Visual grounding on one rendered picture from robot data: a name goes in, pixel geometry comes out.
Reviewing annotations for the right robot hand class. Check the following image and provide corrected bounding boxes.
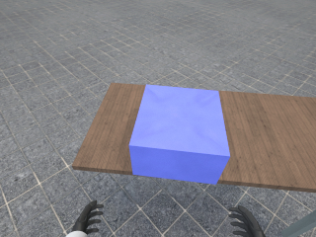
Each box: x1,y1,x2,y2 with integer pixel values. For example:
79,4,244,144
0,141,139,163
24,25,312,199
228,205,266,237

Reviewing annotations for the table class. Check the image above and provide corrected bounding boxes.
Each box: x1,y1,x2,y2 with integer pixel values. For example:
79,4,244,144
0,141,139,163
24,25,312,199
72,82,316,237

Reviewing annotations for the left robot hand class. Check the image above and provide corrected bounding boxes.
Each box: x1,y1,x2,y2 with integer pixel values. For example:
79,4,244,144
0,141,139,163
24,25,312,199
71,200,104,235

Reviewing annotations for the carton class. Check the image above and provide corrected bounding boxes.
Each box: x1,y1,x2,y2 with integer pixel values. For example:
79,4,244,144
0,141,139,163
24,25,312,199
128,84,230,185

